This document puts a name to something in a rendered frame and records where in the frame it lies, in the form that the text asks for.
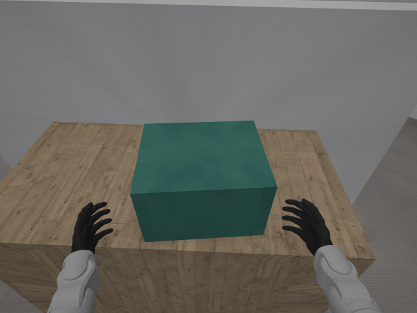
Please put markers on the pedestal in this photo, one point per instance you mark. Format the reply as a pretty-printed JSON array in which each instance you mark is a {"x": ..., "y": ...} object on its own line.
[{"x": 73, "y": 164}]

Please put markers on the robot right forearm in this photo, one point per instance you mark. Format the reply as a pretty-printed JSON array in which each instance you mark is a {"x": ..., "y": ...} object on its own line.
[{"x": 338, "y": 278}]

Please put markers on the robot right hand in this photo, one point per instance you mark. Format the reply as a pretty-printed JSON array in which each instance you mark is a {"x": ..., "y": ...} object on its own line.
[{"x": 313, "y": 228}]

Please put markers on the robot left hand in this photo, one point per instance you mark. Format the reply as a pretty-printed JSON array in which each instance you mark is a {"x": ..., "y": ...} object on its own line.
[{"x": 84, "y": 237}]

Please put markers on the carton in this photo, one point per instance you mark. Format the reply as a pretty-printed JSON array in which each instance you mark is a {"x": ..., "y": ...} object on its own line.
[{"x": 202, "y": 180}]

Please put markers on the robot left forearm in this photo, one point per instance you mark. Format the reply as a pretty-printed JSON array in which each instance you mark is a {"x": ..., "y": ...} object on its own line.
[{"x": 77, "y": 284}]

